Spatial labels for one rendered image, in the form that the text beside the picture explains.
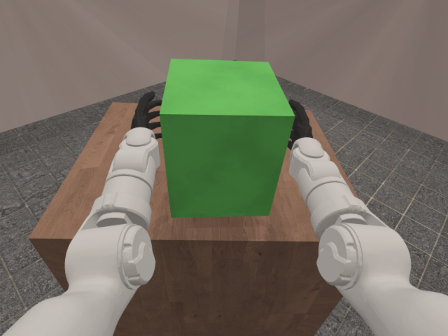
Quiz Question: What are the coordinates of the pedestal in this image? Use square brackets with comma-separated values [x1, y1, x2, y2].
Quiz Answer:
[29, 102, 358, 336]

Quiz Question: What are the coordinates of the carton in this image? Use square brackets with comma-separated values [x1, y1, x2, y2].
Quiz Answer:
[160, 59, 295, 218]

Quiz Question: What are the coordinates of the left robot hand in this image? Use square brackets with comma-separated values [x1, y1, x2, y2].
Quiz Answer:
[131, 91, 162, 139]

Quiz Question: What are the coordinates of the right robot upper arm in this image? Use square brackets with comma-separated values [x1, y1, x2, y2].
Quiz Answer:
[316, 223, 448, 336]

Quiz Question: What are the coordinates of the right robot hand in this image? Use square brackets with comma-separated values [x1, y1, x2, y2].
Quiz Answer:
[287, 99, 313, 150]

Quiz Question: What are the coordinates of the robot left forearm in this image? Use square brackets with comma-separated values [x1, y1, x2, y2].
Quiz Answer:
[65, 127, 160, 283]

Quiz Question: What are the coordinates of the left robot upper arm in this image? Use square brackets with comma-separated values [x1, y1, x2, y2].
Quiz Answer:
[2, 223, 155, 336]

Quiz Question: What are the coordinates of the robot right forearm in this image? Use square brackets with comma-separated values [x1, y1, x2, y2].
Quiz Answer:
[289, 137, 411, 262]

